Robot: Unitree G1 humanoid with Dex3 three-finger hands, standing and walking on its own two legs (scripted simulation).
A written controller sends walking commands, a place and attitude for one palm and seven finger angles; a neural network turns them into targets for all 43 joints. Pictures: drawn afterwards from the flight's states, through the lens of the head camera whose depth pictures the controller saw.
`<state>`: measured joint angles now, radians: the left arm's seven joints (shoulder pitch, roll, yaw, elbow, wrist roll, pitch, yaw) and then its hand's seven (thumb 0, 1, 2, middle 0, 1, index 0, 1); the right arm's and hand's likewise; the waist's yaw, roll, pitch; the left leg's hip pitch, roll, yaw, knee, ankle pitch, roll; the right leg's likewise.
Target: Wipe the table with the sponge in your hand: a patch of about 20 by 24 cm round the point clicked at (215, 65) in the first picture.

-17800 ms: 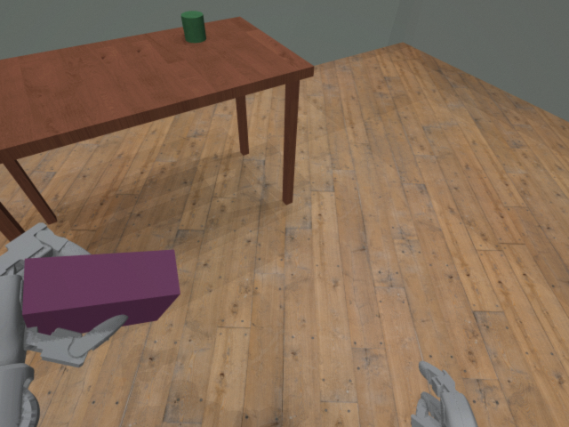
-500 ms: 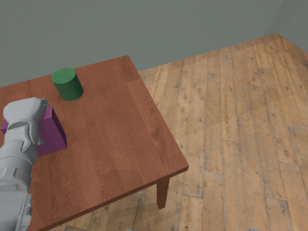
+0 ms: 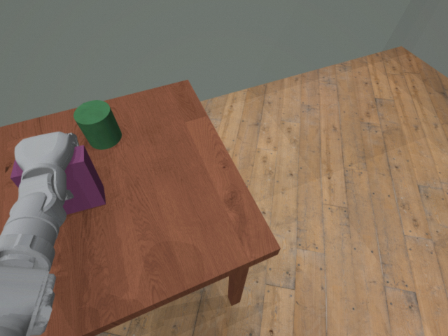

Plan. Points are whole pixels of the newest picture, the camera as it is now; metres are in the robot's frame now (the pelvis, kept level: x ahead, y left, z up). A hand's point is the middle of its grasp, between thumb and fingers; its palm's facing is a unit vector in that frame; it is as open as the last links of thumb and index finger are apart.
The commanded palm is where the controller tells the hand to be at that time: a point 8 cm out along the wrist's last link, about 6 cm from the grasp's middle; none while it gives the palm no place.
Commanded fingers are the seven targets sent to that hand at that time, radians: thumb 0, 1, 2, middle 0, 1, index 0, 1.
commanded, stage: slide across to the middle lane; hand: left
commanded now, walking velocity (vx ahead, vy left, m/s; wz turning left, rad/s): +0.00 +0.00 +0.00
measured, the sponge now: (68, 190) +0.38 +0.34 -0.01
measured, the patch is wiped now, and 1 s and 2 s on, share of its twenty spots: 0.55 0.70 0.80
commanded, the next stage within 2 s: wipe back along the middle lane in 0.30 s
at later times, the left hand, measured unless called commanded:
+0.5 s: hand (88, 163) +0.41 +0.29 +0.04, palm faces -0.11 -0.01 -0.99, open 9.5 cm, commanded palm +0.39 +0.27 +0.08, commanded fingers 0.00 0.10 1.30 -1.20 -1.60 -1.20 -1.60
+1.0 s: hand (96, 181) +0.38 +0.27 +0.04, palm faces -0.06 -0.02 -1.00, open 9.5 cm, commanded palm +0.34 +0.24 +0.07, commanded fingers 0.00 0.10 1.30 -1.20 -1.60 -1.20 -1.60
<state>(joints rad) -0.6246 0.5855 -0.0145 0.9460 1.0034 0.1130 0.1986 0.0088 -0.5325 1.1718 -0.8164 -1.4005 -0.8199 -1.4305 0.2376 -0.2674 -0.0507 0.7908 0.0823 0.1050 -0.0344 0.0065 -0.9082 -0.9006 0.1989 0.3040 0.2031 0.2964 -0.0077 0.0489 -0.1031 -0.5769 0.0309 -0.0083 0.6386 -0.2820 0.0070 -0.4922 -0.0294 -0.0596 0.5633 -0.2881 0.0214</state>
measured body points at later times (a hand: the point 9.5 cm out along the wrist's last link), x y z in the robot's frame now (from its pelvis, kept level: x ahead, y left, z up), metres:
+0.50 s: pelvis +0.03 +0.00 +0.01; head +0.08 -0.02 +0.45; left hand +0.42 +0.29 +0.09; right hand +0.17 -0.26 -0.13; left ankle +0.01 +0.11 -0.73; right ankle -0.02 -0.14 -0.72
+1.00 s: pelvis +0.03 -0.01 +0.01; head +0.05 -0.03 +0.46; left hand +0.37 +0.26 +0.09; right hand +0.20 -0.26 -0.11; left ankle +0.01 +0.11 -0.73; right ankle -0.02 -0.14 -0.73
